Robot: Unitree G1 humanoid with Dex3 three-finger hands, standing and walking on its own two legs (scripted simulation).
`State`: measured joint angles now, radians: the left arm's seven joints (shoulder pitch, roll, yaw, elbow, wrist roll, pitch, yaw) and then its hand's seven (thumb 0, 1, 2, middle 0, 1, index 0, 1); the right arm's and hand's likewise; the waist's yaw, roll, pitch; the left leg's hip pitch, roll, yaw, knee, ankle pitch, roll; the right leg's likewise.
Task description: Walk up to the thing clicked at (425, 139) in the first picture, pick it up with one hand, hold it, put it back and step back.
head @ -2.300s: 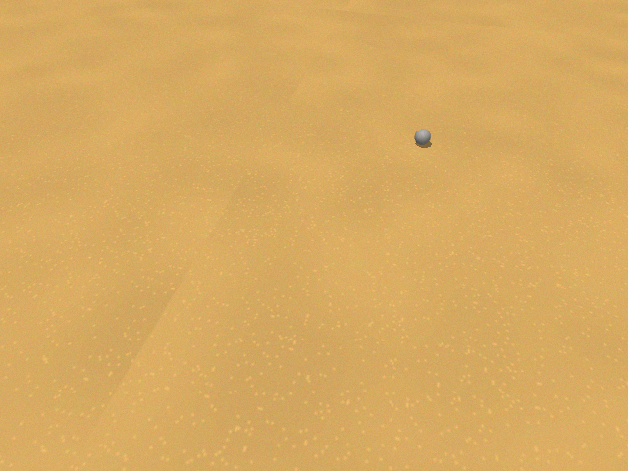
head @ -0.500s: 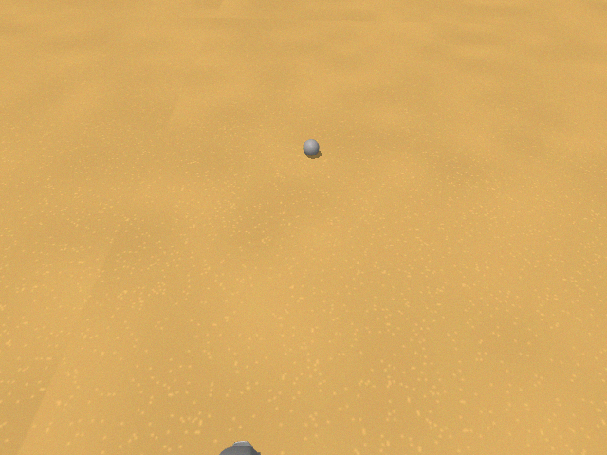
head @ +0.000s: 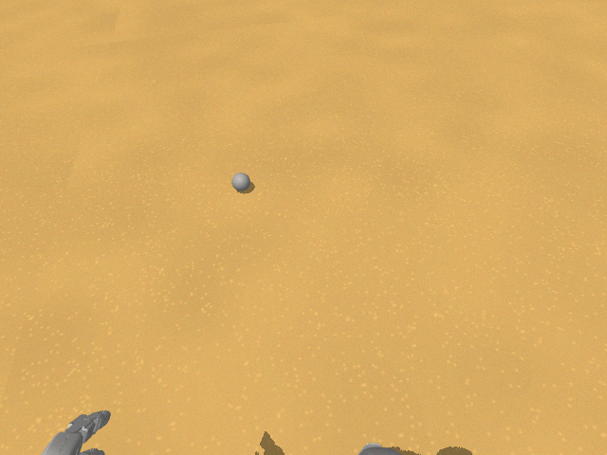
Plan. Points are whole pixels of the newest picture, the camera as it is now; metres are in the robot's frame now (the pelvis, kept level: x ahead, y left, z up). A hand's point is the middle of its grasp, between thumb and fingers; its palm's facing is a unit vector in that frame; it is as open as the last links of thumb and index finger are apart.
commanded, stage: walk up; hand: left
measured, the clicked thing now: (241, 181) +1.40 +0.28 -0.70
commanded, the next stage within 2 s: none
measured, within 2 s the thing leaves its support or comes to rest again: neither
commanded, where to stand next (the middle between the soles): +1.04 +0.04 m, yaw +0 degrees
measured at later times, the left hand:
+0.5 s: hand (106, 401) +0.26 +0.32 -0.14, palm faces -0.02 -0.93 -0.37, open 7.4 cm
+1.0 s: hand (175, 226) +0.59 +0.26 -0.10, palm faces -0.04 -0.91 -0.40, open 7.4 cm
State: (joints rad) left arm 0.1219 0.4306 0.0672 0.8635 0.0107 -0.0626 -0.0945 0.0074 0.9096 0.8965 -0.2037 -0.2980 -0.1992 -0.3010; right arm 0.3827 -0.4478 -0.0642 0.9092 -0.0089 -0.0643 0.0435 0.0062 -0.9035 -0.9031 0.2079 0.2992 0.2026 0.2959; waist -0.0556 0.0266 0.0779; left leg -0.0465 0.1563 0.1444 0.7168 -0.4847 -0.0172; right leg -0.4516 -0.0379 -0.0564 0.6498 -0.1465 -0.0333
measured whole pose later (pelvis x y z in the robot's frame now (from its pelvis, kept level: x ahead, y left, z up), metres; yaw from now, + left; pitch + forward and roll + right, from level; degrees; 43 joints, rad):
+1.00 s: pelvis +0.48 -0.01 +0.01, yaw -1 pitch -3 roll +1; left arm 0.21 0.38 0.04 0.87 0.00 -0.10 -0.05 0.01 0.91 0.90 -0.21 -0.30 -0.20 -0.30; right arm 0.31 -0.44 -0.05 0.91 0.01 -0.04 0.04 0.01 -0.91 -0.90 0.20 0.30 0.20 0.30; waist 0.00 0.05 0.09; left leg -0.34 0.04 0.00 1.10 -0.42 0.04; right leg -0.33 -0.06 -0.07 0.60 -0.22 -0.02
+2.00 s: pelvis +0.83 +0.00 +0.02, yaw -1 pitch -3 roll +0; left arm 0.30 0.39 0.03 0.86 0.01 -0.09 -0.04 0.01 0.90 0.90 -0.21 -0.30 -0.20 -0.30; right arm 0.27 -0.43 -0.06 0.88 -0.02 -0.02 0.07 0.00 -0.91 -0.90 0.20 0.30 0.20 0.30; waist 0.02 0.06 0.09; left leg -0.48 0.08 0.02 0.86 -0.32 0.01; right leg -0.23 -0.04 -0.07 0.51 -0.24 -0.02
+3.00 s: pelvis +0.96 +0.03 +0.03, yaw -1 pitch -3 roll +0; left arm 0.02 0.35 -0.01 1.13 -0.01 -0.01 -0.01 0.01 0.91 0.90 -0.21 -0.30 -0.20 -0.30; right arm 0.07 -0.37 0.01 1.16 0.00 -0.02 0.01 0.00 -0.91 -0.90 0.21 0.30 0.20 0.30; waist -0.01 -0.01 0.06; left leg -0.16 0.03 0.05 0.39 -0.19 -0.01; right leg -0.19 -0.04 -0.04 0.39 -0.16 0.01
